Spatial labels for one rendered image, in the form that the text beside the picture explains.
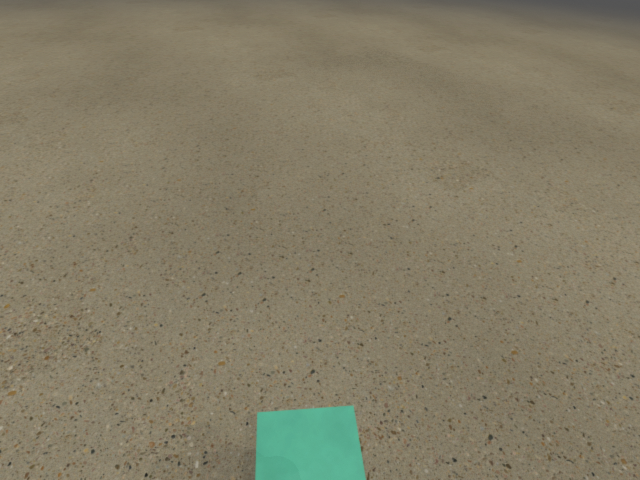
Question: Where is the carton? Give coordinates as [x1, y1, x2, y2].
[255, 405, 366, 480]

